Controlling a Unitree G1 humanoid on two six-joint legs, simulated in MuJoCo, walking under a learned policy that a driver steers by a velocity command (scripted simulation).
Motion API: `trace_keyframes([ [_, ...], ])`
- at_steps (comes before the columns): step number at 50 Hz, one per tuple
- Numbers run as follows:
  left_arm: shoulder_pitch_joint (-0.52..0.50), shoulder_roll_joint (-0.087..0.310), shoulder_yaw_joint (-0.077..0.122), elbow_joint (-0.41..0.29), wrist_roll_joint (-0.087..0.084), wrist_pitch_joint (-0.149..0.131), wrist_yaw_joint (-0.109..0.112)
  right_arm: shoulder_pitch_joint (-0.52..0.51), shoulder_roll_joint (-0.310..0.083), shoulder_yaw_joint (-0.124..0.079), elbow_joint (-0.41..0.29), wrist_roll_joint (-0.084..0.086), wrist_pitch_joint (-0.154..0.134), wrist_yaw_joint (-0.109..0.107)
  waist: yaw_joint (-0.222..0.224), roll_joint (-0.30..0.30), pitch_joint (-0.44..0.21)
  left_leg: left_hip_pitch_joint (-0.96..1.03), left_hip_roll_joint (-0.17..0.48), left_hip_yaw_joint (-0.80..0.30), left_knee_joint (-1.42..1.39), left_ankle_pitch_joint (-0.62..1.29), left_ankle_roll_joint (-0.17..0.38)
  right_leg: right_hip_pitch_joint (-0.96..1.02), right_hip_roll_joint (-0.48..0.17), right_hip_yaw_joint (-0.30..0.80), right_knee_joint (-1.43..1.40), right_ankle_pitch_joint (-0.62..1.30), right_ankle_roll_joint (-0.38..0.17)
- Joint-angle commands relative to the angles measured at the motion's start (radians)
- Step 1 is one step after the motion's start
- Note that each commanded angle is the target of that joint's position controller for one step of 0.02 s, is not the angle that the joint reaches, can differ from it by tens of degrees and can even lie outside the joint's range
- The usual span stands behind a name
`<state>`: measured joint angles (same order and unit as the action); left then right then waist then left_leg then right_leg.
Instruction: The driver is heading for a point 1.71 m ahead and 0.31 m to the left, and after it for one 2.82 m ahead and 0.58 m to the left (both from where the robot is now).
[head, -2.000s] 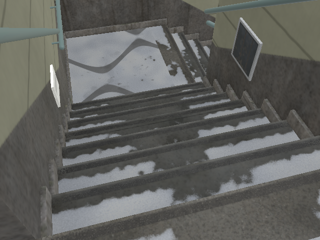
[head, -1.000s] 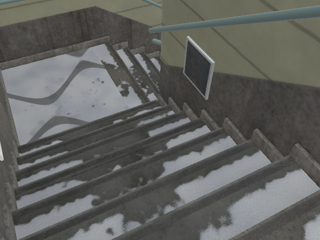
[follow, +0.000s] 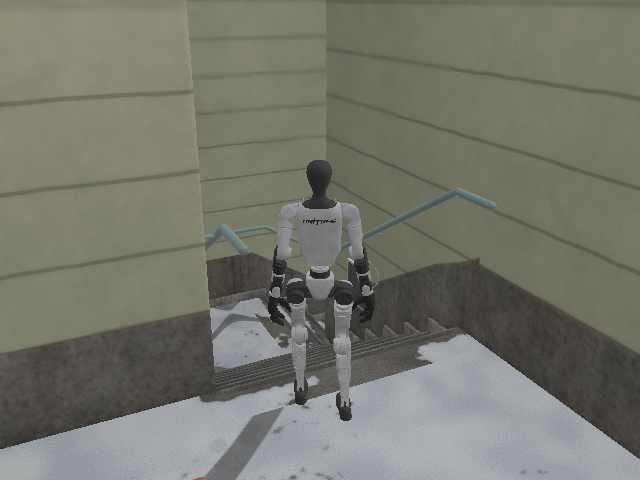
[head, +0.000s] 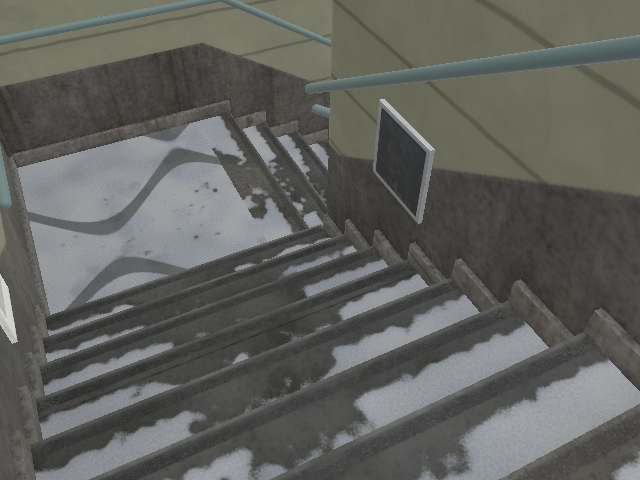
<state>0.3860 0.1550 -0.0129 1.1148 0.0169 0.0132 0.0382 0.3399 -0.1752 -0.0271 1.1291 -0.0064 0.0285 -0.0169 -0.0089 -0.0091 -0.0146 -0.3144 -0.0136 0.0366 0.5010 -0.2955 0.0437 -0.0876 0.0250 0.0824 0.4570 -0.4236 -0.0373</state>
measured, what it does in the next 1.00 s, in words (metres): walks ahead: right foot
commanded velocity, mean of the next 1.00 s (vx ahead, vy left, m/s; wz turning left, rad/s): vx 0.14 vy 0.00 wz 0.00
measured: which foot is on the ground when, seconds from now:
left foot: down 0.00-1.00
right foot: down 0.00-0.16, up 0.18-0.52, down 0.54-1.00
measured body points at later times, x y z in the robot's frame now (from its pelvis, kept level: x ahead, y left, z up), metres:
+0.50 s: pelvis +0.14 +0.02 +0.00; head +0.16 +0.03 +0.45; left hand +0.24 +0.25 -0.15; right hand +0.07 -0.19 -0.15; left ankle +0.07 +0.10 -0.74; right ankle +0.22 -0.08 -0.72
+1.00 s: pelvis +0.20 +0.00 +0.00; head +0.20 +0.01 +0.45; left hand +0.20 +0.23 -0.16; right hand +0.18 -0.23 -0.15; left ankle +0.09 +0.10 -0.74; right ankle +0.23 -0.07 -0.74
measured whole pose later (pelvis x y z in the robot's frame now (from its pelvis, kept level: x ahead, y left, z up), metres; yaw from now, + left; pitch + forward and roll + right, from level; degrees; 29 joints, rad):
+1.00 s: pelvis +0.20 +0.00 +0.00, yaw +0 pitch -1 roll -2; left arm 0.25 0.16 0.02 1.16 -0.01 0.02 0.06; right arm 0.31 -0.16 0.02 1.12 0.00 0.02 -0.05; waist 0.00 0.01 0.02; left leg 0.07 0.01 0.05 0.28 -0.33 0.02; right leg -0.18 0.08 -0.06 0.31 -0.11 -0.07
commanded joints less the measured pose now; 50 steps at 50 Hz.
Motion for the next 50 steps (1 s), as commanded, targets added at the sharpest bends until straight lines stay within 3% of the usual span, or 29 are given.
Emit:
trace_keyframes([
  [1,0.106,0.137,0.034,-0.017,-0.002,-0.009,0.006,-0.05,-0.055,-0.013,-0.066,-0.01,-0.014,0.005,0.048,-0.12,0.17,-0.063,-0.017,-0.009,0.069,-0.142,0.0,-0.161,-0.148,0.232,-0.282,-0.313,-0.112],
  [2,0.106,0.171,0.048,-0.015,-0.001,-0.013,0.008,-0.082,-0.058,-0.015,-0.085,-0.02,-0.024,0.011,0.058,-0.167,0.193,-0.139,-0.031,0.041,0.156,-0.051,-0.008,-0.109,-0.215,0.304,-0.324,-0.302,-0.141],
  [4,0.105,0.171,0.058,-0.017,0.004,-0.019,0.007,-0.111,-0.093,-0.026,-0.121,-0.022,-0.045,0.022,0.058,-0.149,0.212,-0.227,0.022,0.013,0.215,-0.092,0.003,-0.055,-0.262,0.323,-0.323,-0.263,-0.168],
  [6,0.078,0.158,0.061,-0.019,0.008,-0.025,0.006,-0.055,-0.093,-0.033,-0.125,-0.015,-0.067,0.027,0.014,-0.14,0.239,-0.134,0.03,0.021,0.117,-0.104,0.016,-0.101,-0.241,0.265,-0.248,-0.178,-0.156],
  [7,0.036,0.151,0.06,-0.032,0.007,-0.027,0.007,0.038,-0.08,-0.036,-0.097,-0.005,-0.077,0.025,-0.036,-0.117,0.231,0.033,0.005,0.039,0.018,-0.054,0.016,-0.191,-0.198,0.206,-0.19,-0.123,-0.129],
  [8,0.004,0.141,0.057,-0.053,0.011,-0.037,0.005,0.162,-0.086,-0.044,-0.048,-0.001,-0.084,0.02,-0.087,-0.051,0.206,0.246,0.001,0.001,-0.055,-0.03,0.009,-0.316,-0.141,0.142,-0.078,-0.051,-0.101],
  [9,-0.022,0.063,0.035,-0.093,-0.007,-0.05,-0.006,0.297,-0.188,-0.073,-0.018,-0.009,-0.089,0.013,-0.143,0.222,0.144,0.436,0.184,-0.328,-0.195,-0.244,0.072,-0.507,-0.003,-0.025,0.231,-0.012,-0.049],
  [10,-0.024,0.094,0.043,-0.119,0.011,-0.06,-0.011,0.424,-0.237,-0.085,0.02,0.006,-0.075,0.017,-0.158,0.312,0.071,0.478,0.356,-0.647,-0.306,-0.296,0.136,-0.589,0.058,-0.099,0.507,-0.121,-0.036],
  [11,-0.043,0.121,0.055,-0.116,0.015,-0.063,-0.017,0.342,-0.183,-0.064,0.001,0.005,-0.07,0.015,-0.095,0.156,0.134,0.388,0.371,-0.621,-0.294,-0.147,0.146,-0.607,0.008,-0.042,0.648,-0.079,-0.049],
  [12,-0.034,0.08,0.047,-0.104,0.002,-0.066,-0.023,0.238,-0.165,-0.056,-0.038,-0.006,-0.078,0.013,-0.048,0.064,0.165,0.3,0.356,-0.518,-0.269,0.089,0.153,-0.571,-0.026,-0.033,0.705,-0.006,-0.049],
  [13,-0.016,0.034,0.038,-0.098,-0.013,-0.07,-0.032,0.171,-0.155,-0.05,-0.061,-0.011,-0.086,0.01,-0.009,0.027,0.134,0.256,0.322,-0.412,-0.263,0.287,0.153,-0.51,-0.049,-0.037,0.724,0.034,-0.041],
  [16,-0.022,0.066,0.046,-0.107,-0.01,-0.048,-0.028,0.12,-0.089,-0.015,-0.068,-0.004,-0.108,-0.001,0.031,0.08,0.091,0.216,0.24,-0.183,-0.254,0.691,0.122,-0.399,-0.073,-0.067,0.613,0.104,-0.019],
  [18,-0.049,0.07,0.047,-0.121,-0.017,-0.029,-0.022,0.15,-0.081,-0.001,-0.051,-0.003,-0.112,-0.01,0.041,0.089,0.078,0.239,0.216,-0.107,-0.224,0.869,0.117,-0.394,-0.053,-0.089,0.527,0.15,-0.009],
  [20,-0.106,0.043,0.036,-0.144,-0.019,-0.019,-0.016,0.148,-0.084,0.01,-0.045,-0.001,-0.109,-0.017,0.04,0.095,0.078,0.229,0.195,-0.051,-0.201,0.939,0.111,-0.355,-0.037,-0.111,0.372,0.19,-0.004],
  [23,-0.161,0.053,0.032,-0.149,-0.024,-0.011,0.002,0.112,-0.083,0.03,-0.051,0.004,-0.086,-0.023,0.024,0.121,0.06,0.19,0.185,-0.036,-0.156,0.954,0.104,-0.233,-0.014,-0.136,0.194,0.24,-0.004],
  [25,-0.121,0.049,0.032,-0.121,-0.022,-0.006,0.004,0.076,-0.079,0.039,-0.068,0.006,-0.072,-0.025,0.035,0.139,0.034,0.169,0.187,-0.049,-0.119,0.9,0.098,-0.145,-0.007,-0.144,0.128,0.264,-0.014],
  [26,-0.076,0.039,0.028,-0.098,-0.015,-0.009,0.001,0.058,-0.063,0.049,-0.067,0.011,-0.065,-0.024,0.062,0.116,0.022,0.119,0.189,-0.049,-0.092,0.848,0.082,-0.037,-0.012,-0.14,0.078,0.358,-0.022],
  [27,-0.041,0.062,0.033,-0.084,-0.009,-0.014,0.003,0.051,-0.076,0.047,-0.07,0.015,-0.06,-0.024,0.079,0.066,0.012,0.088,0.153,-0.041,-0.046,0.736,0.049,0.052,-0.043,-0.097,-0.012,0.535,-0.029],
  [28,0.013,0.133,0.048,-0.074,0.002,-0.026,0.006,0.073,-0.097,0.041,-0.074,0.013,-0.056,-0.026,0.073,0.009,-0.028,0.039,0.109,-0.032,0.024,0.491,0.022,0.165,-0.141,0.0,-0.017,0.81,-0.049],
  [29,0.003,0.145,0.045,-0.058,-0.006,-0.026,0.009,0.215,-0.031,0.049,-0.04,0.026,-0.04,-0.026,0.016,-0.111,-0.075,0.035,0.055,-0.022,0.064,0.084,-0.002,0.183,-0.263,0.093,0.008,1.017,-0.161],
  [30,-0.048,0.12,0.037,-0.062,-0.019,-0.025,0.007,0.237,-0.031,0.048,-0.015,0.017,-0.016,-0.032,0.009,-0.167,-0.055,0.073,0.032,-0.013,0.043,-0.168,-0.011,0.072,-0.307,0.173,-0.061,0.895,-0.21],
  [31,-0.118,0.104,0.032,-0.067,-0.021,-0.019,0.004,0.194,-0.052,0.041,-0.021,-0.001,0.0,-0.032,-0.014,-0.162,0.011,0.11,0.036,-0.026,-0.036,-0.189,-0.01,-0.038,-0.273,0.186,-0.116,0.657,-0.179],
  [32,-0.187,0.091,0.028,-0.08,-0.019,-0.008,0.003,0.154,-0.064,0.037,-0.024,-0.011,0.006,-0.021,-0.027,-0.118,0.046,0.15,0.039,-0.039,-0.128,-0.107,-0.005,-0.1,-0.223,0.164,-0.156,0.449,-0.125],
  [33,-0.212,0.087,0.029,-0.082,-0.02,-0.002,0.006,0.124,-0.064,0.036,-0.025,-0.013,0.005,-0.012,-0.029,-0.082,0.091,0.154,0.056,-0.05,-0.176,-0.043,0.0,-0.128,-0.18,0.119,-0.171,0.359,-0.084],
  [34,-0.193,0.084,0.031,-0.072,-0.025,-0.002,0.01,0.101,-0.063,0.036,-0.019,-0.012,0.003,-0.009,-0.013,-0.039,0.105,0.174,0.072,-0.057,-0.191,0.017,0.002,-0.121,-0.146,0.084,-0.175,0.361,-0.058],
  [36,-0.15,0.082,0.034,-0.041,-0.032,-0.009,0.012,0.083,-0.045,0.042,-0.008,-0.004,-0.006,-0.013,0.001,0.007,0.068,0.204,0.098,-0.065,-0.216,0.125,-0.001,-0.039,-0.119,0.051,-0.153,0.498,-0.044],
  [39,-0.126,0.083,0.037,-0.013,-0.018,-0.018,0.011,0.08,-0.053,0.041,-0.01,0.01,-0.015,-0.029,-0.003,-0.002,0.01,0.235,0.118,-0.068,-0.23,0.183,-0.006,0.043,-0.1,0.038,-0.138,0.58,-0.051],
  [43,-0.122,0.077,0.037,0.01,-0.031,0.001,0.022,0.055,-0.062,0.036,-0.012,0.006,-0.01,-0.03,-0.004,0.039,0.052,0.22,0.128,-0.068,-0.267,0.197,-0.01,0.034,-0.101,0.034,-0.145,0.575,-0.058],
  [50,-0.106,0.087,0.038,0.037,-0.027,0.005,0.024,0.05,-0.061,0.041,-0.005,0.002,-0.016,-0.032,0.004,0.044,0.064,0.214,0.143,-0.068,-0.286,0.217,-0.008,0.043,-0.094,0.034,-0.165,0.536,-0.051],
])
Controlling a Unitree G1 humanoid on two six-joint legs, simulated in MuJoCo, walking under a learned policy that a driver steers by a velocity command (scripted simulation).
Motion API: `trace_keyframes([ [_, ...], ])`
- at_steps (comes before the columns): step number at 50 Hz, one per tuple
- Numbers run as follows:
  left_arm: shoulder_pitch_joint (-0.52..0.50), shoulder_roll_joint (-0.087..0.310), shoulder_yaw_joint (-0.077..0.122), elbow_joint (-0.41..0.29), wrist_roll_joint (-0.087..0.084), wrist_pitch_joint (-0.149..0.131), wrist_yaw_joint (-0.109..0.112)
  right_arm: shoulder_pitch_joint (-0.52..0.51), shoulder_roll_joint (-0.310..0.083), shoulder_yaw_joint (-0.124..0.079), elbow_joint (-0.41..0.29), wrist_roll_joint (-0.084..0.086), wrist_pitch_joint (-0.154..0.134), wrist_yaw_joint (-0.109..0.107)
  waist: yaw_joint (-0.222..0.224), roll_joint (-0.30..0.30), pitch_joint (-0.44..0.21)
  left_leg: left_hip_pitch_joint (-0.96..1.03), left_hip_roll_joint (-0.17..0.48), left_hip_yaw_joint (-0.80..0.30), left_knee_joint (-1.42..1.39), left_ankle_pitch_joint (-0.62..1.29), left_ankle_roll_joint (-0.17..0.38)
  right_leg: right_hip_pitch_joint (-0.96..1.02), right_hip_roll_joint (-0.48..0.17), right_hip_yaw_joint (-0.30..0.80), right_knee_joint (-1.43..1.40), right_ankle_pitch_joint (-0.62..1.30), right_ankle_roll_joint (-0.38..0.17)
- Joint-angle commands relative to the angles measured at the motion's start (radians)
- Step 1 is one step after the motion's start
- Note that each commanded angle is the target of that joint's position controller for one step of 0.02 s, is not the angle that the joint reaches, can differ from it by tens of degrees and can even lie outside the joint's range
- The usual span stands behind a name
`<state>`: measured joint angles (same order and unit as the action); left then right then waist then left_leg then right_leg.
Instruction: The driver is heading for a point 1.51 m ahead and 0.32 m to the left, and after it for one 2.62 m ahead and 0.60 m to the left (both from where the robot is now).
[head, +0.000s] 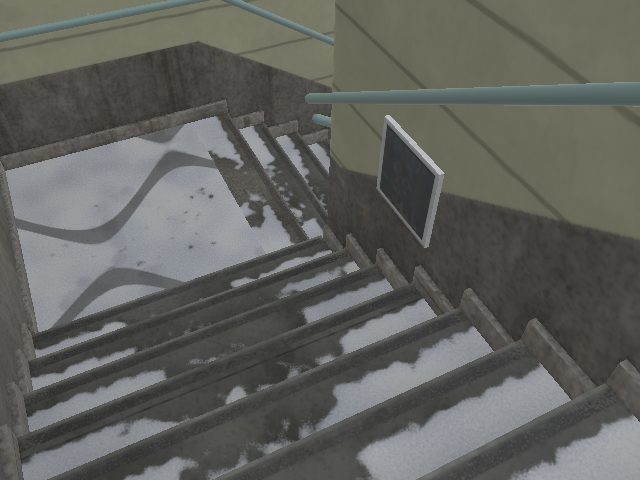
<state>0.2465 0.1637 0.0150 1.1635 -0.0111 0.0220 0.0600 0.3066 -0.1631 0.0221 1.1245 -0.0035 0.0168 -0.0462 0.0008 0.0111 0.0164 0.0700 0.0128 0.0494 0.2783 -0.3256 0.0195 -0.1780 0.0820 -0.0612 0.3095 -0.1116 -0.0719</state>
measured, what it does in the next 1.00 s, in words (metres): goes down: left foot 0.17 m lower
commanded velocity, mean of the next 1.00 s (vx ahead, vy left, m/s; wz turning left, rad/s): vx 0.22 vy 0.00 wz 0.00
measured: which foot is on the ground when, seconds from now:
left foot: down 0.00-0.28, up 0.30-0.76, down 0.78-1.00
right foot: down 0.00-0.78, up 0.80-1.00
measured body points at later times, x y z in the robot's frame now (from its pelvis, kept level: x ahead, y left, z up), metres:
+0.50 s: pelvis +0.13 -0.04 -0.01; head +0.13 -0.05 +0.44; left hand +0.07 +0.21 -0.15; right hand +0.15 -0.30 -0.16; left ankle +0.14 +0.10 -0.68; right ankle +0.06 -0.09 -0.74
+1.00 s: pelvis +0.28 -0.04 -0.18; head +0.27 -0.03 +0.27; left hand +0.31 +0.20 -0.34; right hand +0.26 -0.27 -0.33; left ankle +0.31 +0.02 -0.92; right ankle +0.26 -0.17 -0.69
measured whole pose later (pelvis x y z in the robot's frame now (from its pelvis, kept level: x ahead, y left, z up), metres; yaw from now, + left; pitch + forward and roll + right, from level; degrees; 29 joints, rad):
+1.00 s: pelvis +0.28 -0.04 -0.18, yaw -1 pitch -2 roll +0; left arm 0.27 0.18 0.00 1.03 0.02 0.07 0.09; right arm 0.39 -0.16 0.02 1.09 -0.02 -0.04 -0.01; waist 0.02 -0.03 -0.02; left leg -0.25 -0.05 0.11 0.49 -0.22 0.11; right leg -0.79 0.04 0.05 1.84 -0.53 -0.05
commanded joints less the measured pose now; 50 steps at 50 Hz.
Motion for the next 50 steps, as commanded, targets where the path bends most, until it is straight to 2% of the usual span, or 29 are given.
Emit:
trace_keyframes([
  [1,0.039,0.08,0.011,-0.01,0.002,-0.002,0.001,0.097,-0.076,-0.01,0.005,-0.003,-0.004,-0.002,-0.008,0.025,0.017,-0.165,0.111,-0.08,-0.074,0.162,0.022,0.136,-0.139,0.17,-0.016,0.136,-0.018],
  [3,0.024,0.105,0.024,-0.024,0.005,0.004,-0.005,0.128,-0.11,-0.028,0.01,-0.011,0.0,0.0,-0.017,0.051,0.044,-0.174,0.107,-0.105,-0.089,-0.097,0.062,0.059,-0.082,0.124,0.057,-0.124,-0.028],
  [6,-0.053,0.099,0.031,-0.065,0.026,0.001,-0.025,0.155,-0.142,-0.047,0.004,-0.01,-0.001,-0.002,-0.039,0.119,0.216,-0.141,0.233,-0.246,-0.193,-0.314,0.156,-0.259,-0.024,0.013,0.212,-0.253,-0.012],
  [8,-0.083,0.096,0.031,-0.095,0.039,-0.018,-0.036,0.189,-0.143,-0.056,0.011,-0.014,-0.015,-0.006,-0.041,0.112,0.259,-0.085,0.29,-0.264,-0.176,-0.166,0.196,-0.357,-0.069,-0.002,0.279,-0.237,-0.004],
  [10,-0.066,0.106,0.038,-0.11,0.039,-0.038,-0.047,0.218,-0.15,-0.064,0.015,-0.018,-0.03,-0.005,-0.028,0.097,0.233,-0.04,0.292,-0.235,-0.099,0.059,0.206,-0.355,-0.082,-0.012,0.294,-0.233,-0.006],
  [12,0.042,0.1,0.044,-0.09,0.034,-0.049,-0.055,0.186,-0.145,-0.067,0.0,-0.015,-0.041,0.002,0.026,0.075,0.184,-0.137,0.225,-0.138,0.029,0.25,0.172,-0.168,-0.038,-0.041,0.264,-0.217,-0.019],
  [13,0.188,0.11,0.059,-0.053,0.017,-0.058,-0.052,0.133,-0.159,-0.071,-0.015,-0.023,-0.042,0.01,0.096,0.063,0.16,-0.279,0.152,-0.056,0.184,0.392,0.133,0.045,-0.013,-0.015,0.234,-0.223,-0.059],
  [14,0.316,0.182,0.086,-0.023,0.02,-0.068,-0.053,0.11,-0.109,-0.062,-0.047,-0.028,-0.05,0.023,0.139,-0.1,0.077,-0.47,0.036,0.045,0.471,0.381,0.065,0.263,-0.13,0.207,0.168,-0.138,-0.143],
  [15,0.431,0.248,0.104,-0.006,0.022,-0.075,-0.058,0.106,-0.088,-0.062,-0.059,-0.035,-0.052,0.031,0.181,-0.235,0.007,-0.689,-0.082,0.036,0.861,-0.211,0.036,0.402,-0.362,0.566,-0.001,-0.083,-0.268],
  [16,0.35,0.239,0.095,-0.036,0.002,-0.078,-0.064,0.055,-0.126,-0.077,-0.08,-0.038,-0.05,0.03,0.128,-0.1,0.044,-0.752,-0.04,-0.109,0.959,-0.223,0.051,0.315,-0.403,0.574,-0.023,-0.008,-0.284],
  [18,0.221,0.209,0.082,-0.085,0.02,-0.085,-0.065,0.071,-0.128,-0.085,-0.079,-0.015,-0.056,0.037,0.04,0.002,0.076,-0.687,0.03,-0.145,0.924,-0.11,0.064,0.159,-0.397,0.425,-0.044,0.121,-0.255],
  [20,0.177,0.146,0.062,-0.108,0.022,-0.098,-0.058,0.096,-0.1,-0.086,-0.071,-0.035,-0.03,0.036,0.0,-0.02,0.081,-0.594,0.059,-0.133,0.803,-0.046,0.035,0.057,-0.336,0.298,-0.074,0.152,-0.197],
  [21,0.187,0.16,0.067,-0.105,0.025,-0.099,-0.056,0.105,-0.103,-0.087,-0.07,-0.051,-0.012,0.039,-0.002,-0.049,0.076,-0.589,0.043,-0.107,0.816,-0.02,0.029,0.046,-0.326,0.263,-0.066,0.198,-0.197],
  [23,0.228,0.162,0.057,-0.118,0.039,-0.112,-0.058,0.107,-0.11,-0.095,-0.079,-0.034,0.003,0.05,-0.009,-0.053,0.051,-0.619,0.034,-0.083,0.836,0.108,0.034,0.048,-0.306,0.219,-0.031,0.23,-0.195],
  [24,0.245,0.167,0.051,-0.12,0.03,-0.123,-0.053,0.069,-0.112,-0.105,-0.091,-0.022,0.006,0.049,-0.009,-0.049,0.059,-0.665,0.024,-0.071,0.787,0.187,0.037,0.06,-0.265,0.177,-0.017,0.258,-0.172],
  [27,0.229,0.141,0.026,-0.126,0.016,-0.148,-0.036,-0.032,-0.102,-0.105,-0.151,-0.033,0.002,0.049,-0.021,-0.067,0.105,-0.647,0.005,-0.058,0.54,0.416,0.037,-0.018,-0.198,0.082,0.059,0.37,-0.11],
  [29,0.222,0.094,0.003,-0.121,0.007,-0.138,-0.026,-0.058,-0.084,-0.097,-0.168,-0.043,0.0,0.07,-0.012,-0.079,0.054,-0.495,-0.018,-0.014,0.424,0.721,0.047,-0.123,-0.147,0.034,0.172,0.259,-0.077],
  [31,0.235,0.089,-0.007,-0.117,0.003,-0.13,-0.023,-0.04,-0.07,-0.085,-0.156,-0.044,-0.003,0.082,-0.006,-0.068,0.039,-0.371,-0.04,0.01,0.4,0.828,0.048,-0.235,-0.131,0.039,0.267,0.139,-0.06],
  [35,0.32,0.079,-0.019,-0.091,0.035,-0.098,-0.005,-0.141,-0.091,-0.069,-0.185,-0.032,-0.007,0.063,0.082,-0.027,0.11,-0.433,-0.048,0.023,0.168,0.722,0.012,-0.142,-0.133,0.082,0.544,0.126,-0.07],
  [37,0.32,0.093,-0.014,-0.076,0.059,-0.063,0.027,-0.011,-0.118,-0.073,-0.132,-0.006,-0.016,0.055,0.058,-0.05,0.1,-0.425,0.01,-0.025,-0.057,0.774,0.009,0.013,-0.136,0.121,0.761,0.229,-0.077],
  [39,0.281,0.093,-0.015,-0.074,0.036,-0.046,0.023,0.328,-0.168,-0.097,-0.008,-0.009,-0.032,0.048,-0.078,0.026,-0.018,-0.019,0.054,0.051,-0.235,1.006,0.026,-0.123,-0.099,0.079,1.139,0.206,-0.061],
  [40,0.342,0.072,0.005,-0.079,0.001,-0.045,0.005,0.379,-0.228,-0.111,0.017,0.0,-0.028,0.059,-0.066,0.246,-0.115,0.3,0.221,-0.092,0.027,1.451,0.097,-0.437,0.068,-0.013,1.577,-0.672,-0.006],
  [41,0.426,0.046,-0.004,-0.101,-0.06,-0.044,0.035,0.333,-0.222,-0.089,-0.022,-0.012,-0.043,0.072,-0.009,0.217,-0.245,0.488,0.404,-0.226,0.388,1.846,0.2,-0.651,0.058,0.076,1.847,-0.91,-0.011],
  [42,0.378,0.072,-0.009,-0.105,-0.048,-0.044,0.051,0.267,-0.203,-0.085,-0.055,0.013,-0.036,0.071,-0.015,0.097,-0.271,0.441,0.442,-0.235,0.33,1.597,0.279,-0.773,0.005,0.104,1.871,-0.878,-0.028],
  [43,0.287,0.094,-0.008,-0.116,-0.01,-0.033,0.052,0.2,-0.16,-0.068,-0.071,0.021,-0.03,0.054,-0.008,-0.025,-0.185,0.243,0.421,-0.222,0.233,1.209,0.314,-0.794,-0.03,0.088,1.819,-0.789,-0.027],
  [45,0.149,0.114,-0.011,-0.167,0.032,0.013,0.037,0.109,-0.175,-0.055,-0.082,-0.001,-0.041,0.01,0.021,-0.002,-0.066,-0.134,0.485,-0.366,0.025,0.562,0.417,-0.741,-0.083,0.13,1.715,-0.579,0.015],
  [46,0.138,0.128,-0.002,-0.147,0.042,0.045,0.036,0.057,-0.153,-0.041,-0.104,-0.022,-0.048,0.019,0.043,-0.072,0.016,-0.36,0.393,-0.281,-0.02,0.432,0.378,-0.622,-0.073,0.109,1.614,-0.467,0.032],
  [47,0.134,0.1,-0.003,-0.139,0.04,0.066,0.034,0.056,-0.159,-0.036,-0.101,-0.037,-0.055,0.03,0.05,-0.038,0.059,-0.504,0.34,-0.239,-0.03,0.439,0.343,-0.541,-0.057,0.084,1.588,-0.458,0.029],
  [50,0.171,0.053,-0.002,-0.125,0.021,0.06,0.027,0.111,-0.126,-0.014,-0.073,-0.01,-0.086,0.034,0.069,-0.002,0.067,-0.516,0.198,-0.153,0.06,0.428,0.257,-0.586,-0.046,0.131,1.456,-0.238,0.041],
])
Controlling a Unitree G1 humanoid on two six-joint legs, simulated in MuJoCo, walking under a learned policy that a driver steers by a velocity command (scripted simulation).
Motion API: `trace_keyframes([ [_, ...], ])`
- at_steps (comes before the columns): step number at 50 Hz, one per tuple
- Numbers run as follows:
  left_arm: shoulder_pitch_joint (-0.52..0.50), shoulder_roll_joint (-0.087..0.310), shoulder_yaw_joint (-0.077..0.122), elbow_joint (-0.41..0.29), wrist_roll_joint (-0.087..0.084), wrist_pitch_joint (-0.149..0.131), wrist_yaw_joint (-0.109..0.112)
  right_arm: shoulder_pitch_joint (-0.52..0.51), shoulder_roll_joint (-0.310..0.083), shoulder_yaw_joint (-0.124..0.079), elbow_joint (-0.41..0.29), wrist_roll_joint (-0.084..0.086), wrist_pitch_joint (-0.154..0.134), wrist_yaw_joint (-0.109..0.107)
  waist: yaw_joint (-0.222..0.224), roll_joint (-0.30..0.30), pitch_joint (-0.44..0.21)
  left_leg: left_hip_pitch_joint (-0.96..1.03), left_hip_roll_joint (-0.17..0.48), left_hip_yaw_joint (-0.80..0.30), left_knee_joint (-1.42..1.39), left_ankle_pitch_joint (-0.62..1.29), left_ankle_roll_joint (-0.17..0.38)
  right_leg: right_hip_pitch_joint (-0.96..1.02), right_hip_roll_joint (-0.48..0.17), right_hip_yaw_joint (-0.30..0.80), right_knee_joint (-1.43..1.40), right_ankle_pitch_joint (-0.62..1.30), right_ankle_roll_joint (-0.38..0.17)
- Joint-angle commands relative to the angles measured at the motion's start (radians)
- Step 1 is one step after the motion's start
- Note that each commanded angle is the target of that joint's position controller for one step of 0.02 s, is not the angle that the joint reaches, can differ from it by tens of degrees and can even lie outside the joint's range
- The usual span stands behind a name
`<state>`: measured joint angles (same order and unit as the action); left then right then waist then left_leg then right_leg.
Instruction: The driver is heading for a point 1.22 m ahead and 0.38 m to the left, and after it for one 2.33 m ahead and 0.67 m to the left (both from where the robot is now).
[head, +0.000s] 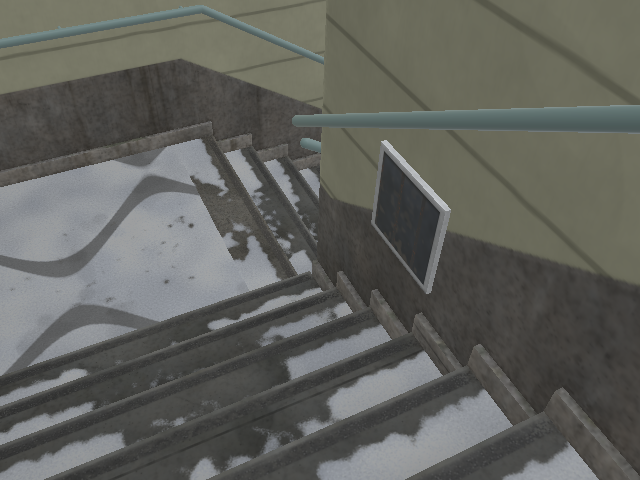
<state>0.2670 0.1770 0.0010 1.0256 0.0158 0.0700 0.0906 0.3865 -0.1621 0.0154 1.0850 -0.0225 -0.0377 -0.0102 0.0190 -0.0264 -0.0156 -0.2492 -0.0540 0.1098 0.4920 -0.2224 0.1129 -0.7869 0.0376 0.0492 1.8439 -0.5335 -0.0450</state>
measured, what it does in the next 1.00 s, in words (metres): goes down: right foot 0.17 m higher, then left foot 0.16 m lower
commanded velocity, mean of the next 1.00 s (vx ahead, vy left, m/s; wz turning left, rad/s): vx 0.10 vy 0.00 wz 0.17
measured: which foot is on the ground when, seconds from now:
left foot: down 0.00-0.36, up 0.38-0.58, down 0.60-0.98, up 1.00-1.00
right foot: up 0.00-0.14, down 0.16-0.60, up 0.62-0.96, down 0.98-1.00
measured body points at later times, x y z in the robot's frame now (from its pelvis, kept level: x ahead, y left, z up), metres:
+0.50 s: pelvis +0.01 -0.08 +0.03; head +0.00 -0.09 +0.48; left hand +0.06 +0.15 -0.11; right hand +0.07 -0.33 -0.12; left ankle +0.04 +0.03 -0.67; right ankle +0.01 -0.16 -0.56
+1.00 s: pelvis +0.11 -0.14 -0.02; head +0.11 -0.13 +0.43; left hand +0.25 +0.08 -0.13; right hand +0.08 -0.37 -0.16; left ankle +0.02 +0.02 -0.73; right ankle +0.16 -0.24 -0.74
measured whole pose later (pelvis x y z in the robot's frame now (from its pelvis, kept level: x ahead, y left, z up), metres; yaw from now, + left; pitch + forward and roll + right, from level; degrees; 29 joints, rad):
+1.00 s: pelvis +0.11 -0.14 -0.02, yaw +11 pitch +5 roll +1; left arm 0.17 0.19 -0.04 0.75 0.07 -0.09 -0.01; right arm 0.55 -0.15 -0.01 0.93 -0.04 -0.12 0.02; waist -0.13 -0.02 -0.11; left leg -0.35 -0.05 -0.21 0.76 -0.48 0.06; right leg -0.48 -0.04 -0.06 0.70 -0.33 -0.01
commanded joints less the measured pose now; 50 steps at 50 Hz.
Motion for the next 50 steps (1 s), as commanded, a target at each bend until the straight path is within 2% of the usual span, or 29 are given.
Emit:
trace_keyframes([
  [1,0.145,0.041,0.015,0.015,-0.004,0.007,-0.006,0.052,-0.118,-0.003,-0.023,0.01,-0.036,-0.003,0.039,0.098,0.08,-0.17,0.257,-0.22,-0.136,0.332,0.163,0.006,0.009,0.002,-0.082,0.195,0.016],
  [9,-0.057,0.077,0.025,-0.089,-0.001,-0.034,-0.016,0.156,-0.136,-0.008,-0.017,-0.012,-0.029,-0.011,-0.056,0.153,0.041,0.02,0.34,-0.35,-0.085,0.242,0.211,-0.12,-0.052,-0.02,-0.226,0.049,0.051],
  [11,-0.063,0.076,0.022,-0.099,-0.027,-0.043,-0.016,0.11,-0.133,-0.007,-0.039,-0.01,-0.016,-0.01,-0.049,0.124,0.046,-0.046,0.309,-0.302,-0.078,0.219,0.182,-0.061,-0.047,-0.042,-0.269,0.0,0.033],
  [16,-0.067,0.05,-0.001,-0.152,-0.03,-0.05,-0.022,0.058,-0.152,-0.012,-0.051,-0.001,0.008,-0.011,-0.05,0.133,0.032,-0.127,0.282,-0.225,-0.074,0.167,0.115,0.089,-0.047,-0.064,-0.362,-0.067,0.004],
  [18,0.037,0.054,-0.008,-0.126,-0.038,-0.059,-0.017,-0.059,-0.155,-0.018,-0.082,0.002,0.019,-0.007,0.032,0.03,0.035,-0.286,0.229,-0.093,-0.011,0.101,0.026,0.306,-0.058,-0.038,-0.588,0.032,0.021],
  [19,0.142,0.099,-0.008,-0.094,-0.025,-0.06,-0.003,-0.203,-0.142,-0.021,-0.127,0.01,0.034,-0.007,0.138,-0.187,0.122,-0.434,0.097,0.017,0.141,-0.076,-0.063,0.351,-0.122,0.127,-0.992,0.08,0.01],
  [20,0.199,0.175,-0.001,-0.092,0.023,-0.059,0.014,-0.256,-0.194,-0.055,-0.176,0.014,0.057,-0.005,0.177,-0.361,0.22,-0.451,-0.024,-0.032,0.294,-0.356,-0.091,0.199,-0.219,0.538,-1.394,0.032,-0.041],
  [22,0.063,0.144,-0.009,-0.123,0.046,-0.073,0.04,-0.138,-0.122,-0.052,-0.15,0.032,0.066,0.031,0.084,-0.273,0.266,-0.422,-0.005,-0.274,0.397,-0.297,-0.075,0.048,-0.235,0.624,-1.337,-0.084,-0.125],
  [25,-0.073,0.054,-0.021,-0.151,0.018,-0.096,0.06,0.059,-0.064,-0.046,-0.037,0.012,0.076,0.024,-0.078,0.035,0.095,-0.044,0.041,-0.123,0.316,0.15,-0.12,-0.081,-0.168,0.298,-0.987,0.036,-0.148],
  [27,-0.048,0.091,0.0,-0.134,-0.005,-0.114,0.046,0.055,-0.047,-0.029,-0.025,0.016,0.095,0.013,-0.085,0.034,0.073,0.1,0.024,-0.052,0.105,0.288,-0.138,-0.03,-0.118,0.154,-0.958,0.123,-0.1],
  [28,-0.052,0.067,-0.042,-0.212,0.052,-0.163,-0.046,0.115,-0.035,-0.008,-0.049,-0.16,0.031,-0.015,-0.095,0.089,0.211,0.232,0.175,-0.335,0.02,0.405,-0.106,-0.344,-0.212,0.291,-0.895,-0.336,0.046],
  [29,-0.157,-0.005,-0.079,-0.204,-0.003,-0.184,-0.074,0.232,-0.042,-0.027,-0.003,-0.144,0.012,-0.025,-0.211,0.041,0.136,0.45,0.163,-0.231,-0.221,0.397,-0.098,-0.354,-0.203,0.186,-0.761,-0.275,0.098],
  [30,-0.239,-0.009,-0.089,-0.216,-0.048,-0.193,-0.09,0.408,0.027,-0.017,0.048,-0.115,-0.015,-0.001,-0.31,0.044,-0.013,0.555,0.138,-0.13,-0.348,0.493,-0.081,-0.188,-0.083,-0.029,-0.467,-0.246,0.208],
  [31,-0.112,0.017,-0.074,-0.202,-0.029,-0.188,-0.13,0.355,-0.033,-0.025,0.018,-0.106,-0.052,0.015,-0.204,0.072,-0.091,0.643,0.164,-0.222,-0.181,0.356,-0.02,-0.237,-0.086,-0.005,-0.309,-0.118,0.172],
  [32,-0.025,0.018,-0.055,-0.181,0.001,-0.187,-0.132,0.367,-0.196,-0.072,-0.014,-0.1,-0.06,-0.001,-0.182,0.128,-0.124,0.612,0.217,-0.289,0.001,0.753,0.134,-0.31,-0.053,-0.017,-0.109,-0.073,0.146],
  [33,0.163,0.077,-0.024,-0.204,0.021,-0.192,-0.112,0.244,-0.289,-0.104,-0.109,-0.083,-0.056,0.0,-0.087,0.201,-0.176,0.576,0.3,-0.367,0.06,0.916,0.268,-0.389,-0.046,-0.016,0.102,-0.123,0.106],
  [34,0.144,0.101,-0.005,-0.239,0.027,-0.183,-0.09,0.193,-0.264,-0.105,-0.148,-0.078,-0.06,0.014,-0.069,0.14,-0.158,0.49,0.343,-0.429,0.065,0.857,0.291,-0.452,-0.069,0.016,0.155,-0.046,0.1],
  [35,0.054,0.014,-0.036,-0.312,0.065,-0.164,-0.087,0.147,-0.235,-0.098,-0.145,-0.063,-0.071,0.019,-0.067,0.178,-0.036,0.437,0.472,-0.694,-0.025,0.483,0.313,-0.662,-0.15,0.137,0.059,0.085,0.116],
  [36,0.021,0.008,-0.05,-0.298,0.076,-0.144,-0.089,0.201,-0.153,-0.08,-0.117,-0.066,-0.077,0.017,-0.102,-0.029,0.019,0.436,0.43,-0.697,-0.081,0.265,0.291,-0.775,-0.199,0.142,-0.078,0.216,0.126],
  [37,0.053,-0.012,-0.061,-0.268,0.082,-0.127,-0.093,0.236,-0.092,-0.067,-0.079,-0.068,-0.077,0.022,-0.085,-0.077,0.054,0.294,0.356,-0.666,-0.082,0.083,0.257,-0.74,-0.234,0.113,-0.172,0.359,0.122],
  [38,0.113,-0.002,-0.062,-0.243,0.066,-0.118,-0.098,0.226,-0.034,-0.049,-0.076,-0.071,-0.078,0.03,-0.057,-0.026,0.09,0.097,0.28,-0.624,-0.095,-0.075,0.236,-0.641,-0.244,0.088,-0.288,0.497,0.114],
  [39,0.092,-0.02,-0.074,-0.246,0.082,-0.112,-0.1,0.259,-0.017,-0.041,-0.061,-0.077,-0.084,0.035,-0.071,0.056,0.091,-0.039,0.21,-0.612,-0.074,-0.234,0.226,-0.576,-0.252,0.028,-0.319,0.562,0.093],
  [40,0.044,-0.007,-0.075,-0.257,0.099,-0.106,-0.117,0.168,-0.028,-0.032,-0.122,-0.053,-0.088,0.027,-0.064,0.014,0.06,-0.288,0.157,-0.529,-0.118,-0.374,0.197,-0.303,-0.233,-0.038,-0.531,0.606,0.091],
  [42,-0.103,0.043,-0.065,-0.319,0.063,-0.079,-0.15,0.105,-0.173,-0.05,-0.156,-0.035,-0.099,0.016,-0.042,0.128,0.054,-0.64,0.137,-0.51,-0.24,-0.522,0.158,0.162,-0.169,-0.149,-0.606,0.42,0.127],
  [46,-0.177,0.09,-0.046,-0.355,0.076,-0.122,-0.122,0.059,-0.215,-0.062,-0.227,-0.017,-0.126,0.012,-0.083,0.174,0.047,-0.305,0.204,-0.577,-0.174,-0.369,0.143,0.25,-0.087,-0.121,-0.955,0.179,0.078],
  [47,-0.166,0.085,-0.042,-0.352,0.051,-0.135,-0.109,0.062,-0.216,-0.073,-0.226,-0.006,-0.107,0.008,-0.082,0.16,0.051,-0.162,0.218,-0.615,-0.12,-0.33,0.145,0.253,-0.072,-0.09,-1.209,0.188,0.053],
  [48,-0.103,0.117,-0.013,-0.334,0.028,-0.159,-0.095,0.082,-0.197,-0.073,-0.217,-0.006,-0.082,0.014,-0.047,0.151,0.007,-0.116,0.201,-0.628,-0.031,-0.242,0.139,0.402,-0.051,-0.109,-1.342,0.276,0.033],
  [49,0.073,0.177,0.031,-0.287,0.024,-0.192,-0.078,0.157,-0.146,-0.065,-0.197,-0.041,-0.08,0.03,0.013,0.117,-0.087,-0.212,0.118,-0.553,0.211,-0.149,0.072,0.694,-0.135,-0.038,-1.28,0.345,-0.009],
  [50,0.322,0.249,0.062,-0.232,0.069,-0.218,-0.06,0.271,-0.019,-0.047,-0.202,-0.009,-0.095,0.04,0.04,-0.073,-0.301,-0.412,-0.028,-0.394,0.577,-0.235,0.01,1.041,-0.34,0.149,-1.16,0.699,-0.157],
])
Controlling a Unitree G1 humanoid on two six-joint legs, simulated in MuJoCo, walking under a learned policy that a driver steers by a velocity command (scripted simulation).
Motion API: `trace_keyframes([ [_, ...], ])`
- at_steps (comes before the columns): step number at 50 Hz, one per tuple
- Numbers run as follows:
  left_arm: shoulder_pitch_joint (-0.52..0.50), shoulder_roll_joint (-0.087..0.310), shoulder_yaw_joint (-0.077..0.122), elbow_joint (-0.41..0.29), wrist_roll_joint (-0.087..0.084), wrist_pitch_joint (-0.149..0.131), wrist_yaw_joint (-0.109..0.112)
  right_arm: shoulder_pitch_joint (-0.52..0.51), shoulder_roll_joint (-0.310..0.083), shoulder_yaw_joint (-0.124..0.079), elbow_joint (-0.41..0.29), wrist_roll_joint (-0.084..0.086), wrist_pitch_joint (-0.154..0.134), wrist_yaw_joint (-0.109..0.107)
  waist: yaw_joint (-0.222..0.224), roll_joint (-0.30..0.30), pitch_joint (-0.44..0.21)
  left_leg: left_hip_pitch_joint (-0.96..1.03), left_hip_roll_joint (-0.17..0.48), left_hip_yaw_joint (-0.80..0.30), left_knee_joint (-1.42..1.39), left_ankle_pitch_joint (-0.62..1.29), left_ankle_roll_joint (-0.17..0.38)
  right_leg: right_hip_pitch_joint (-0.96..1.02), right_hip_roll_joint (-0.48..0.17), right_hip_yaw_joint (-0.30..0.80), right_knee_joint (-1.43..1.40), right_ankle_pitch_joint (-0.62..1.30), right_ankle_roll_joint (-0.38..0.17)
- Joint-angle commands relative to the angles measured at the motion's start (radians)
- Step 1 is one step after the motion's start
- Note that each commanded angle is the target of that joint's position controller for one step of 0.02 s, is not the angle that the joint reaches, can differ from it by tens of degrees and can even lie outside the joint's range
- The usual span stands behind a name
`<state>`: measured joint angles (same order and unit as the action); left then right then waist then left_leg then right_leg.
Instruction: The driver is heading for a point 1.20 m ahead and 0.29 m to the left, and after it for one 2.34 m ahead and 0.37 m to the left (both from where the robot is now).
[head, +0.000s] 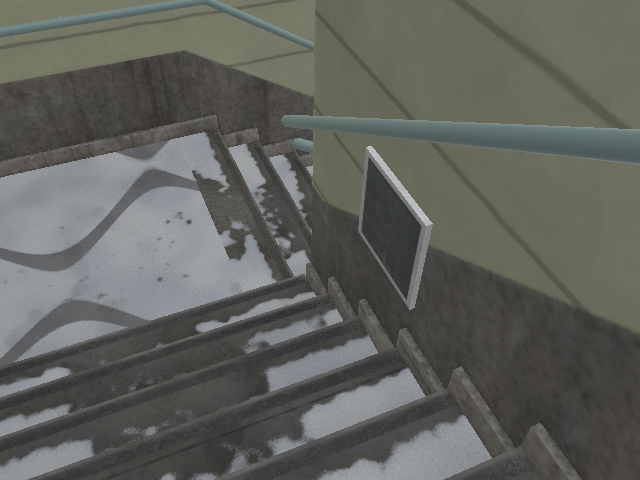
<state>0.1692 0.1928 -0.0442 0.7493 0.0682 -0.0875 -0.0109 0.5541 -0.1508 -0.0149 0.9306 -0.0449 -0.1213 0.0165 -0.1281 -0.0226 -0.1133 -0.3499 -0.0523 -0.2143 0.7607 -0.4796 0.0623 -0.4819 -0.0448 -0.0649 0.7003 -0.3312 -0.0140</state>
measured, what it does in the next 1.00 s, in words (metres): goes down, turning left: left foot 0.17 m lower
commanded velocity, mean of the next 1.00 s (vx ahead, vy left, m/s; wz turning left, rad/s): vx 0.47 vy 0.00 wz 0.45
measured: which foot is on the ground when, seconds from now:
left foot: up 0.00-0.64, down 0.66-1.00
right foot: down 0.00-0.66, up 0.68-1.00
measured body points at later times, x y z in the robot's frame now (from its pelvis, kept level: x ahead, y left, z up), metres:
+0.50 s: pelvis +0.15 +0.00 -0.04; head +0.15 +0.00 +0.41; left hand -0.02 +0.10 -0.18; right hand +0.31 -0.19 -0.18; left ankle +0.26 +0.20 -0.73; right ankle +0.03 -0.11 -0.71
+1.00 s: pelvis +0.42 +0.13 -0.23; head +0.43 +0.13 +0.22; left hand +0.45 +0.40 -0.35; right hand +0.42 -0.09 -0.39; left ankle +0.26 +0.19 -0.89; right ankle +0.61 +0.09 -0.93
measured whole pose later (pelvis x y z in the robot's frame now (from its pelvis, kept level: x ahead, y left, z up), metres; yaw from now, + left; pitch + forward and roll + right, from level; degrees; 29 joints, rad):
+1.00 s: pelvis +0.42 +0.13 -0.23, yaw +29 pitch +1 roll +5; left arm 0.14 0.22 -0.01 0.88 0.10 -0.08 -0.07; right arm 0.53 -0.13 0.03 1.05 -0.12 -0.11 0.04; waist -0.09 -0.07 -0.02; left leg -0.31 -0.07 0.05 1.05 -0.76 0.02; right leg -0.65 -0.11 0.04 0.75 0.36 -0.03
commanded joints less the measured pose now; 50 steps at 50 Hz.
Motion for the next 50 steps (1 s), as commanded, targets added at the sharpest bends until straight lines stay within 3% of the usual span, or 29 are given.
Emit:
trace_keyframes([
  [1,0.597,0.302,0.114,0.103,0.048,-0.057,-0.008,0.063,0.011,-0.017,-0.141,0.047,-0.04,0.009,0.207,-0.265,-0.114,-0.765,-0.179,-0.097,0.534,-0.092,0.042,0.856,-0.485,0.87,-0.289,0.517,-0.367],
  [2,0.569,0.268,0.125,0.155,0.081,-0.044,-0.052,-0.105,-0.119,-0.055,-0.147,0.055,-0.042,-0.008,0.218,-0.085,0.181,-1.02,-0.119,-0.142,0.608,0.073,0.058,0.707,-0.476,0.803,-0.333,0.284,-0.281],
  [4,0.327,0.112,0.1,0.113,-0.015,-0.034,-0.086,-0.091,-0.076,-0.042,-0.062,0.027,-0.002,-0.016,0.123,-0.047,0.158,-0.872,0.036,-0.033,0.635,0.297,0.069,0.381,-0.332,0.449,-0.338,-0.061,-0.184],
  [5,0.259,-0.004,0.077,0.106,-0.021,-0.037,-0.077,-0.067,-0.032,-0.028,-0.035,-0.006,0.016,-0.015,0.084,-0.037,0.139,-0.759,0.065,-0.02,0.651,0.395,0.065,0.246,-0.285,0.351,-0.33,-0.066,-0.153],
  [6,0.195,-0.04,0.066,0.106,-0.005,-0.038,-0.065,-0.005,-0.019,-0.024,0.005,-0.022,0.032,0.012,0.031,-0.048,0.119,-0.634,0.082,0.023,0.744,0.467,0.056,0.102,-0.25,0.273,-0.349,-0.031,-0.121],
  [8,0.093,-0.019,0.068,0.105,0.028,-0.054,-0.037,0.003,0.009,-0.015,0.021,-0.03,0.046,0.076,0.017,0.007,0.132,-0.531,0.087,0.08,0.726,0.561,0.04,-0.047,-0.192,0.104,-0.371,0.05,-0.134],
  [10,0.102,0.004,0.062,0.159,0.047,-0.074,-0.01,-0.043,-0.056,-0.023,0.006,-0.021,0.039,0.113,0.026,0.005,0.123,-0.514,0.12,0.085,0.733,0.62,0.031,-0.069,-0.19,0.036,-0.344,0.121,-0.117],
  [13,0.244,-0.007,0.035,0.275,0.066,-0.1,0.022,-0.199,-0.143,-0.032,-0.047,-0.047,0.035,0.097,0.102,-0.024,0.122,-0.684,0.145,-0.035,0.443,0.77,0.027,0.192,-0.226,0.045,-0.28,0.183,-0.11],
  [16,0.47,-0.011,0.022,0.41,0.09,-0.092,0.038,-0.304,-0.076,-0.008,-0.08,-0.032,0.048,0.059,0.181,-0.04,0.169,-0.896,0.152,-0.069,0.246,0.808,0.039,0.489,-0.329,0.121,-0.259,0.241,-0.171],
  [17,0.49,-0.054,0.005,0.405,0.076,-0.085,0.046,-0.296,-0.08,-0.016,-0.049,-0.019,0.043,0.054,0.203,0.016,0.186,-0.797,0.129,-0.024,0.039,1.028,0.04,0.436,-0.276,0.003,-0.194,0.228,-0.16],
  [19,0.513,-0.069,-0.012,0.401,0.076,-0.084,0.026,-0.307,-0.054,-0.014,-0.029,-0.032,0.061,0.076,0.19,-0.068,0.196,-0.578,0.162,0.113,0.061,1.005,0.046,0.288,-0.272,-0.062,-0.213,0.191,-0.147],
  [21,0.425,-0.078,-0.02,0.358,0.079,-0.078,0.012,-0.335,-0.065,-0.018,-0.04,-0.051,0.078,0.084,0.164,-0.03,0.227,-0.336,0.166,0.192,0.037,1.004,0.056,0.085,-0.247,-0.126,-0.181,0.064,-0.122],
  [25,0.501,0.006,0.008,0.399,0.033,-0.06,0.045,-0.527,-0.064,-0.006,-0.114,-0.061,0.097,0.074,0.233,-0.009,0.321,-0.388,0.194,0.205,-0.22,0.773,0.036,0.309,-0.324,-0.053,-0.101,0.049,-0.116],
  [28,0.591,0.02,0.036,0.434,0.039,-0.012,0.078,-0.615,-0.038,0.01,-0.126,-0.07,0.098,0.067,0.296,-0.009,0.334,-0.406,0.186,0.23,-0.4,0.642,0.033,0.474,-0.373,0.02,-0.072,0.156,-0.131],
  [31,0.517,0.034,0.053,0.405,0.052,0.013,0.068,-0.493,-0.087,-0.011,-0.006,-0.065,0.062,0.064,0.242,0.017,0.233,-0.123,0.156,0.276,-0.414,0.665,0.03,0.429,-0.29,-0.093,0.167,0.244,-0.085],
  [33,0.463,0.094,0.056,0.423,0.086,0.036,-0.007,-0.081,-0.22,-0.08,0.144,-0.042,0.035,0.063,0.031,0.109,0.101,0.517,0.114,0.36,-0.545,0.923,0.073,0.12,-0.201,-0.159,0.587,0.192,-0.04],
  [34,0.558,0.027,0.05,0.429,0.078,0.036,-0.062,0.16,-0.337,-0.118,0.215,-0.066,0.04,0.061,0.007,0.292,-0.134,1.055,0.214,0.214,-0.176,1.406,0.205,-0.247,-0.057,-0.171,1.054,-0.449,0.037],
  [35,0.458,0.005,0.047,0.329,0.038,0.011,-0.1,0.351,-0.383,-0.132,0.262,-0.053,0.041,0.044,-0.065,0.227,-0.394,1.336,0.337,0.051,-0.026,1.533,0.299,-0.386,-0.023,-0.031,1.234,-0.562,0.042],
  [36,0.171,0.032,0.059,0.204,-0.02,-0.035,-0.098,0.395,-0.339,-0.133,0.292,-0.069,0.035,0.023,-0.161,0.189,-0.196,1.261,0.384,-0.045,-0.107,1.36,0.314,-0.674,-0.014,-0.014,1.294,-0.612,0.036],
  [37,0.038,0.066,0.062,0.146,-0.049,-0.061,-0.079,0.24,-0.299,-0.123,0.276,-0.042,0.03,0.022,-0.122,0.107,-0.048,1.029,0.397,-0.042,-0.184,1.056,0.296,-0.739,-0.062,0.018,1.272,-0.557,0.019],
  [38,0.056,0.073,0.066,0.132,-0.033,-0.066,-0.071,0.046,-0.155,-0.073,0.213,-0.031,0.042,0.033,-0.008,-0.01,0.042,0.777,0.404,-0.053,-0.207,0.703,0.252,-0.729,-0.128,0.11,1.027,-0.406,-0.025],
  [39,0.142,0.082,0.076,0.171,-0.027,-0.06,-0.057,-0.046,-0.115,-0.055,0.185,-0.044,0.052,0.051,0.072,-0.018,0.15,0.411,0.415,-0.06,-0.235,0.705,0.289,-0.571,-0.145,0.14,0.978,-0.319,-0.049],
  [40,0.215,0.014,0.057,0.191,0.006,-0.039,-0.04,-0.135,-0.017,-0.009,0.139,-0.05,0.034,0.046,0.154,-0.061,0.218,0.107,0.393,-0.01,-0.291,0.66,0.261,-0.421,-0.194,0.216,0.679,-0.004,-0.08],
  [42,0.259,-0.012,0.059,0.238,0.031,0.007,-0.058,-0.263,-0.077,-0.001,0.064,-0.014,0.014,0.045,0.2,0.053,0.25,-0.339,0.234,0.14,-0.345,0.498,0.255,-0.066,-0.112,0.092,0.407,0.309,-0.086],
  [43,0.336,-0.001,0.051,0.255,0.041,0.009,-0.086,-0.262,-0.111,0.0,0.058,-0.044,0.01,0.041,0.235,0.1,0.209,-0.454,0.205,0.129,-0.25,0.398,0.252,0.035,-0.079,0.076,0.525,0.413,-0.085],
  [44,0.284,-0.003,0.041,0.229,0.055,0.006,-0.088,-0.254,-0.025,0.031,0.044,-0.052,-0.004,0.025,0.197,0.037,0.199,-0.397,0.216,0.101,-0.194,0.338,0.231,-0.08,-0.136,0.174,0.336,0.642,-0.083],
  [46,0.2,0.024,0.031,0.187,0.028,-0.005,-0.06,-0.197,-0.059,0.028,0.042,-0.065,-0.026,0.002,0.138,-0.02,0.129,-0.364,0.136,0.173,-0.042,0.186,0.147,0.06,-0.109,0.161,0.02,0.96,-0.044],
  [48,0.148,0.077,0.044,0.157,0.016,0.017,-0.057,-0.194,-0.133,0.028,0.032,-0.095,-0.009,0.02,0.17,0.053,0.177,-0.538,0.128,0.149,0.012,0.035,0.129,0.283,-0.041,0.049,0.098,0.88,-0.001],
  [50,0.099,0.121,0.055,0.127,0.042,0.028,-0.054,-0.149,-0.139,0.036,0.016,-0.064,-0.003,0.033,0.169,0.068,0.23,-0.403,0.207,0.042,0.103,0.037,0.124,0.233,-0.055,0.07,0.02,0.61,0.004],
])
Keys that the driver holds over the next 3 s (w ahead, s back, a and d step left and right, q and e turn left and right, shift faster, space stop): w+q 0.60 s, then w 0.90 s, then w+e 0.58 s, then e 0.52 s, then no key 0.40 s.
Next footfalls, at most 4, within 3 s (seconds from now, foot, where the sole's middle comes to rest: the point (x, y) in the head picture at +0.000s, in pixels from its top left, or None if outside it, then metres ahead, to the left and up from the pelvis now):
0.66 left None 0.29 0.21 -0.92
1.08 right None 0.61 0.10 -1.10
1.66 left None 0.80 0.44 -1.27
2.14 right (196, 398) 1.16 0.29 -1.44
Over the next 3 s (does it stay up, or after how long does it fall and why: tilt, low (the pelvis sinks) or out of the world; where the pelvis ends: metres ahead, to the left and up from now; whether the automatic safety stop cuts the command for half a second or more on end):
stays up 1.22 0.55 -0.85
